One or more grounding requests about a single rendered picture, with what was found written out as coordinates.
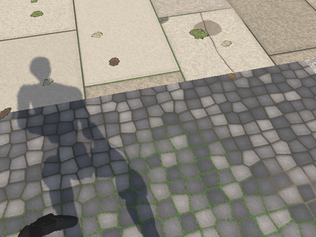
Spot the robot left hand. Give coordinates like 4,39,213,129
18,213,78,237

